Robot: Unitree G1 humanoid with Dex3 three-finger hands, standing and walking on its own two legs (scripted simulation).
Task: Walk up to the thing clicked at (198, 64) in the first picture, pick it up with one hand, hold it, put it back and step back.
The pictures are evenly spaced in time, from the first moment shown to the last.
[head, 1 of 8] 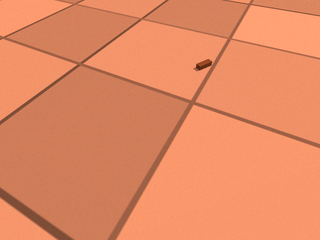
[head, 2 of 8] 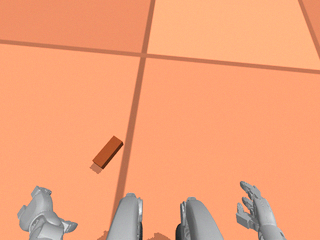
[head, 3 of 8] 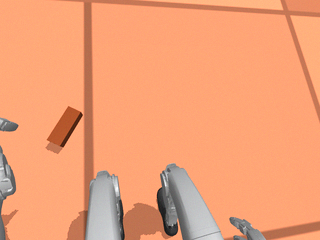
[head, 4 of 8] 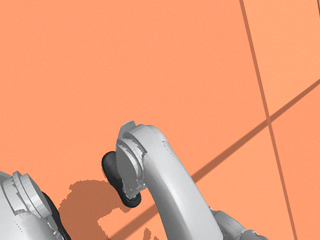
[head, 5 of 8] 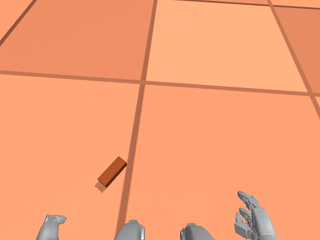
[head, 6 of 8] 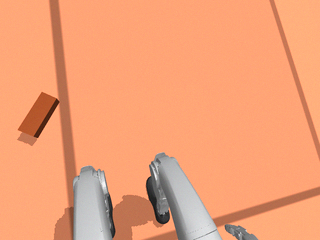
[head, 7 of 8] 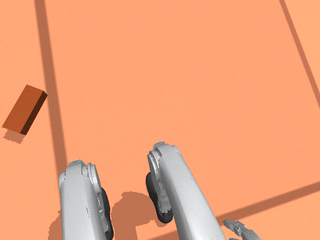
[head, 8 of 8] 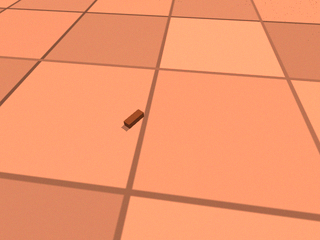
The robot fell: no
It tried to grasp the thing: yes
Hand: left
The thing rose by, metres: 0.00
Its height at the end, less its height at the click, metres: +0.00
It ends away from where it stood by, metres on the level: 0.01
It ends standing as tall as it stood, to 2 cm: yes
